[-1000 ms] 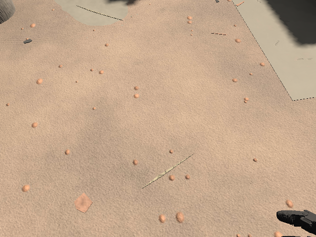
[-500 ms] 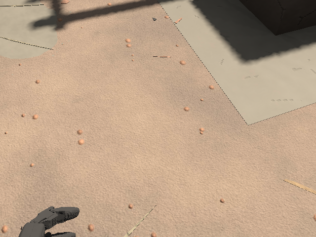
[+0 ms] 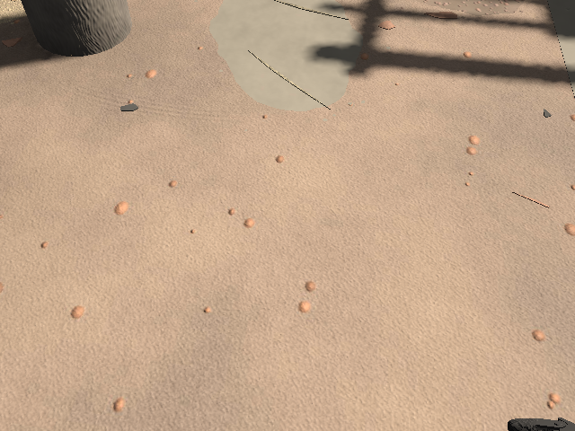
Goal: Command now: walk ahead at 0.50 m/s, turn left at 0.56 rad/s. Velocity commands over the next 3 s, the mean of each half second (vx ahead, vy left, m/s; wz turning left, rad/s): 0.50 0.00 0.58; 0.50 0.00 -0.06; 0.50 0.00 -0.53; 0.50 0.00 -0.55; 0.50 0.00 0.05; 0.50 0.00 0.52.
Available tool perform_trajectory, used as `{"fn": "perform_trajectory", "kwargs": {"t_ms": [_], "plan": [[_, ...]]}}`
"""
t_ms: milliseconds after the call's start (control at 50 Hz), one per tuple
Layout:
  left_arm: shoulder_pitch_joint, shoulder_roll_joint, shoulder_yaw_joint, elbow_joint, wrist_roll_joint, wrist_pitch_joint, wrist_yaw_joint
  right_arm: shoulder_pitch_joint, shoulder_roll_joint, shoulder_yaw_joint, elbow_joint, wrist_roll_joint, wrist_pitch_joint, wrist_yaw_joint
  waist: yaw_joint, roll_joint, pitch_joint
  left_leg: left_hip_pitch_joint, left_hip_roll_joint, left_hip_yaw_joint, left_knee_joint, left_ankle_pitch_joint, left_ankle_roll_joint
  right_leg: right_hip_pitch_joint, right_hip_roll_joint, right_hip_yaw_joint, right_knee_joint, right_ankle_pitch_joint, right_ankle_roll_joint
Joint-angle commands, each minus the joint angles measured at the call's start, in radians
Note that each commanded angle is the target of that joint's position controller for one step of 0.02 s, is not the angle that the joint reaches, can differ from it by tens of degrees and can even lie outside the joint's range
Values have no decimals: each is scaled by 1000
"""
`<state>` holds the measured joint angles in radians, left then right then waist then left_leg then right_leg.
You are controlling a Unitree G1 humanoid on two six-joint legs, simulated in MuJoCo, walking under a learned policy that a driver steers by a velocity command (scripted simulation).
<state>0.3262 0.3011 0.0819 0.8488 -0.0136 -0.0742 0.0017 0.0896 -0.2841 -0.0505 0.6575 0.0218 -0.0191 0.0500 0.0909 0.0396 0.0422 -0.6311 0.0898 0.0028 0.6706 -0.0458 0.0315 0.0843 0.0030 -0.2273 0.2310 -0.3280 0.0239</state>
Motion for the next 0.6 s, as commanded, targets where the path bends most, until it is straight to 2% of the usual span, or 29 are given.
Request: {"fn": "perform_trajectory", "kwargs": {"t_ms": [20, 40, 60, 80, 100, 120, 140, 160, 180, 200, 220, 260, 300, 360, 400, 460, 520, 540, 560, 580, 600], "plan": [[-44, 206, 49, -55, -16, 6, 8, -40, -90, -28, -99, -4, -6, 10, -62, -112, 4, 70, -56, 68, -32, -109, 54, 3, -291, 55, 72, 782, -139], [-50, 220, 53, -56, -21, 14, 11, 34, -119, -45, -86, -4, -2, 8, -111, -122, -48, 181, -99, 98, -40, -148, 79, -1, -280, 34, 199, 934, -125], [-60, 211, 48, -61, -24, 21, 15, 186, -164, -74, -47, -1, 2, 0, -198, -103, -127, 398, -146, 112, -96, -102, 114, -72, -247, 2, 401, 964, -96], [-39, 171, 30, -74, 0, 17, 19, 358, -243, -109, -4, 5, 13, -20, -266, -12, -220, 711, -74, -45, -114, -86, 167, -309, -206, 0, 701, 693, -50], [51, 22, -18, -136, 41, -6, 6, 310, -355, -119, -16, 12, 5, -27, -129, 258, -293, 998, 184, -628, -224, -267, 349, -756, 2, 84, 1049, -236, 13], [-41, 104, -10, -141, 7, -42, -7, 335, -275, -94, -53, 4, -13, -20, -208, 131, -417, 1038, 246, -845, -367, -409, 383, -852, 12, 316, 1153, -280, -2], [-136, 154, 4, -171, -30, -59, -14, 304, -218, -76, -39, -5, -30, -16, -217, 74, -267, 944, 219, -703, -390, -341, 329, -927, -32, 317, 1134, -176, -23], [-149, 138, -3, -172, -20, -69, -8, 252, -196, -69, -39, -3, -38, -17, -175, 8, -180, 803, 174, -580, -385, -241, 295, -894, -74, 312, 1049, -87, -34], [-145, 138, 1, -160, 7, -70, 0, 185, -166, -60, -49, -7, -38, -20, -132, -20, -127, 672, 135, -486, -388, -120, 268, -827, -104, 313, 963, -33, -27], [-126, 144, 7, -153, 18, -60, 1, 146, -142, -50, -66, -19, -40, -24, -97, -2, -111, 584, 106, -427, -406, -23, 258, -755, -123, 321, 917, 5, -23], [-114, 141, 8, -153, 22, -48, -1, 131, -140, -49, -73, -23, -40, -27, -80, 11, -106, 532, 94, -408, -426, 29, 262, -715, -123, 319, 886, 25, -12], [-117, 112, 3, -153, 31, -29, 0, 142, -150, -52, -63, -16, -46, -36, -72, 1, -90, 461, 76, -349, -444, 122, 272, -692, -113, 298, 811, 62, 19], [-184, 88, -6, -174, 33, -21, 2, 172, -171, -59, -46, -12, -46, -50, -89, -2, -58, 421, 49, -303, -454, 132, 257, -709, -95, 288, 688, 169, 44], [-298, 58, -20, -201, 27, -26, -6, 213, -176, -60, -24, -5, -37, -63, -132, 27, -35, 385, -2, -261, -442, 39, 205, -654, -51, 286, 458, 366, 52], [-363, 56, -23, -219, 18, -32, -16, 247, -184, -63, -6, -1, -33, -67, -158, 34, -24, 376, -1, -280, -436, -17, 187, -605, -23, 283, 363, 431, 48], [-403, 84, -15, -238, 8, -44, -28, 286, -175, -63, 17, 5, -26, -70, -167, 44, -21, 452, 30, -357, -372, -57, 177, -589, -9, 313, 282, 406, 29], [-349, 111, -3, -224, 7, -56, -34, 285, -165, -62, 29, -1, -16, -75, -137, 86, -33, 532, 66, -412, -290, -1, 159, -533, -10, 307, 250, 299, -11], [-284, 118, 5, -205, 11, -61, -32, 277, -150, -57, 31, -2, -13, -74, -103, 94, -54, 534, 49, -404, -241, 68, 144, -444, -3, 282, 213, 296, -36], [-187, 146, 19, -183, 23, -66, -26, 277, -114, -44, 28, -7, -15, -70, -57, 78, -129, 513, -3, -363, -111, 141, 116, -277, -32, 293, 205, 299, -75], [-35, 194, 29, -167, 33, -65, -21, 288, -72, -24, 12, -27, -16, -69, -1, -23, -275, 400, -62, -281, 158, -4, 79, -30, -184, 457, 235, 279, -142], [61, 273, 54, -110, 31, -50, -30, 452, -17, -8, 10, 7, -28, -66, -66, -371, -366, 30, -216, -170, 486, -486, -4, 270, -377, 935, 139, 59, -331]]}}
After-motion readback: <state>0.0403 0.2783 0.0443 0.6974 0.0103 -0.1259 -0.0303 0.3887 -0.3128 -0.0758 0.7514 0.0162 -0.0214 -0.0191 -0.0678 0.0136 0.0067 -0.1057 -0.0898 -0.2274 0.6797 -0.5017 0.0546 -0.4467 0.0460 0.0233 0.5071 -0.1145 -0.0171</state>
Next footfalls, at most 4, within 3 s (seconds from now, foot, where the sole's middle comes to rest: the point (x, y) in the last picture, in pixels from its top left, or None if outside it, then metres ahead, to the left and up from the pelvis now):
0.08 left None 0.21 0.12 -0.77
0.56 right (329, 402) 0.53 -0.02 -0.77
1.02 left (213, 334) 0.67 0.27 -0.77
1.52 right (321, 245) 0.96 0.02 -0.77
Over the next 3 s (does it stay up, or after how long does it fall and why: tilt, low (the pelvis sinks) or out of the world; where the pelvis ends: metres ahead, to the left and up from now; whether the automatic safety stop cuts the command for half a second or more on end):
stays up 1.59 -0.04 -0.02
